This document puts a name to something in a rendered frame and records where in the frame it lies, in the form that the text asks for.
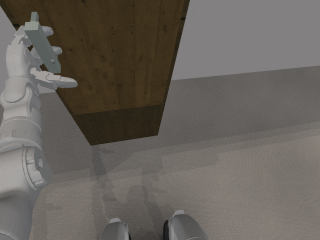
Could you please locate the handle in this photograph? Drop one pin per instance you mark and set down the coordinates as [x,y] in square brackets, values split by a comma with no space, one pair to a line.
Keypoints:
[41,44]

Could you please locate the robot right thigh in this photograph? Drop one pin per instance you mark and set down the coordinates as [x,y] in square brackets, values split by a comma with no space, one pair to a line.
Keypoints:
[185,227]

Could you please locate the robot left forearm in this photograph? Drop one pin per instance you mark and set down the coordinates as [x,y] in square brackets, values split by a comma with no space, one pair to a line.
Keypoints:
[22,121]

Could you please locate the right robot shin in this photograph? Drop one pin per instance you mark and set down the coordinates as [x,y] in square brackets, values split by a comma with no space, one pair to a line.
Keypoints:
[178,212]

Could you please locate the left robot upper arm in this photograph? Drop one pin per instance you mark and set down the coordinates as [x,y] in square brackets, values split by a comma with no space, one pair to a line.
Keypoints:
[24,172]

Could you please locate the robot left hand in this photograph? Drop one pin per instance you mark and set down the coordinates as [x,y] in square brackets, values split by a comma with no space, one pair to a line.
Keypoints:
[21,63]

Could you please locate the cupboard door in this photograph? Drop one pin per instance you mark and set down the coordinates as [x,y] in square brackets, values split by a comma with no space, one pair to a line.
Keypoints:
[118,51]

